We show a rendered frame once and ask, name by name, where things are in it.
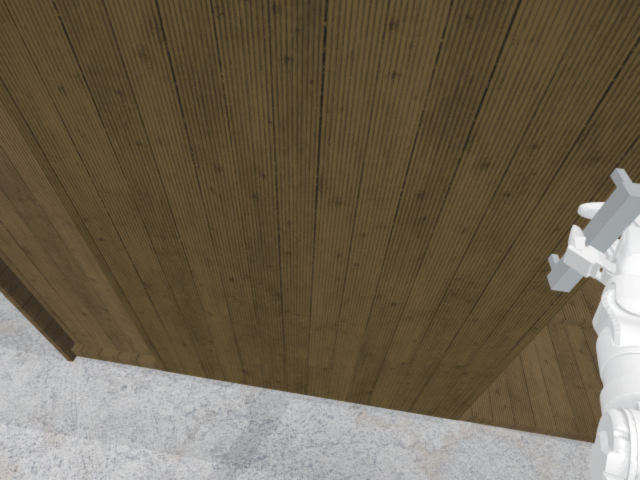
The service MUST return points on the wardrobe door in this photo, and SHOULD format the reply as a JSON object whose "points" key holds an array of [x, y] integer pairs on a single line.
{"points": [[347, 199], [41, 245]]}

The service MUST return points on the robot right forearm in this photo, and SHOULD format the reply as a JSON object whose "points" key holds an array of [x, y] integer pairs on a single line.
{"points": [[617, 324]]}

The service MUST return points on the right robot hand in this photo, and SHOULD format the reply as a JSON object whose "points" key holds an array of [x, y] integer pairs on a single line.
{"points": [[622, 258]]}

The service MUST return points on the handle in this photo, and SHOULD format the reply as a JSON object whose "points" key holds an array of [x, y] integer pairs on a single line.
{"points": [[615, 215]]}

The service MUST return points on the right robot upper arm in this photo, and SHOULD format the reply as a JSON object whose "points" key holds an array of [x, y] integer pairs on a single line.
{"points": [[615, 455]]}

